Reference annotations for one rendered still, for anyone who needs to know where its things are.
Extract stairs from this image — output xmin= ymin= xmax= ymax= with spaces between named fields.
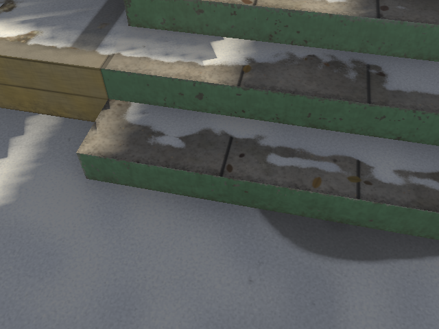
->
xmin=76 ymin=0 xmax=439 ymax=240

